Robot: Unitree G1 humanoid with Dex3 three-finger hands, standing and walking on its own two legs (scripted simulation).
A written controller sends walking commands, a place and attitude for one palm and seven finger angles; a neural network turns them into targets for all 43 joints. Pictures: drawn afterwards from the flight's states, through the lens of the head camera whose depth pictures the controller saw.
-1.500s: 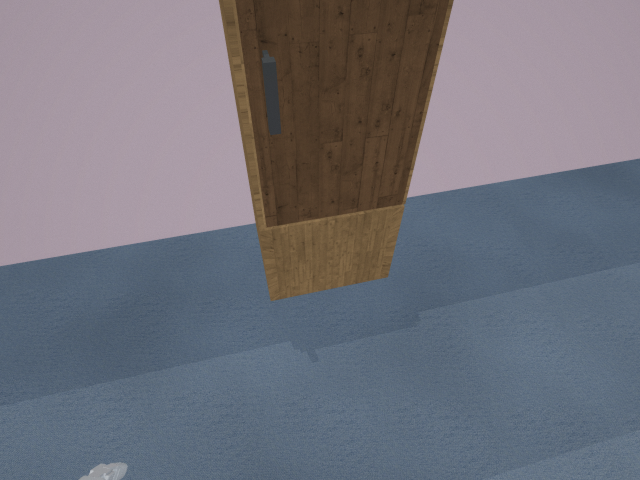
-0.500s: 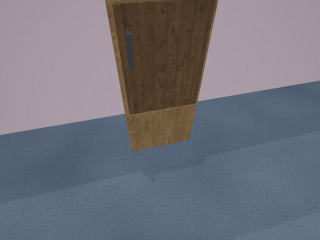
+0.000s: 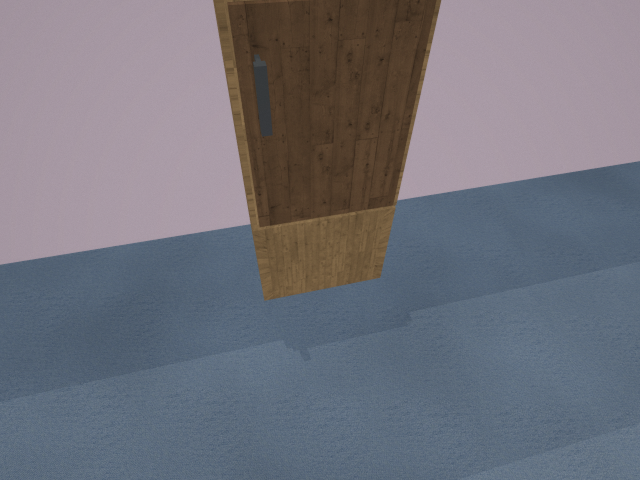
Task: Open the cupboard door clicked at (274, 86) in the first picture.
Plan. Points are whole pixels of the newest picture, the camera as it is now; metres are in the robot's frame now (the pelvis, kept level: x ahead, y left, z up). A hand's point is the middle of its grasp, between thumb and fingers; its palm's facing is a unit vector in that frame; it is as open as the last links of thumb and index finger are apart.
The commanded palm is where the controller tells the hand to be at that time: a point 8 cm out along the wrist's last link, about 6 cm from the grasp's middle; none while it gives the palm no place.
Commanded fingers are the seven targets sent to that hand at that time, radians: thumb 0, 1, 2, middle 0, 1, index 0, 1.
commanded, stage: turn to face it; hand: left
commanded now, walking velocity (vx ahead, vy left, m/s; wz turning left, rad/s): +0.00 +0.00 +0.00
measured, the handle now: (261, 96) +0.83 +0.18 +0.07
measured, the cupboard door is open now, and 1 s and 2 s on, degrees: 0 0 0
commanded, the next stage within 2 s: take the last steps up to it in 0.66 s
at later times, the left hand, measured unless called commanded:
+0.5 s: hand out of the picture +0.02 +0.23 -0.19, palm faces +0.11 -0.97 -0.23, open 7.3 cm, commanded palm none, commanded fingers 0.00 0.90 0.90 -0.20 -0.30 -0.20 -0.30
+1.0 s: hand out of the picture -0.08 +0.16 -0.18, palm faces +0.30 -0.94 -0.19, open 7.3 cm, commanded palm none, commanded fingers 0.00 0.90 0.90 -0.20 -0.30 -0.20 -0.30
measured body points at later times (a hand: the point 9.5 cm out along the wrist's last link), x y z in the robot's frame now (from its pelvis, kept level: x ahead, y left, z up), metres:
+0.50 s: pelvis -0.02 +0.02 -0.02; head +0.01 +0.04 +0.43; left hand +0.02 +0.28 -0.17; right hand +0.06 -0.22 -0.16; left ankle +0.00 +0.12 -0.75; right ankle -0.02 -0.12 -0.72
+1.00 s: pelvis -0.02 -0.01 -0.01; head -0.03 -0.01 +0.44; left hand -0.09 +0.21 -0.16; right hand +0.07 -0.25 -0.16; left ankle -0.06 +0.11 -0.70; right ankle -0.03 -0.13 -0.75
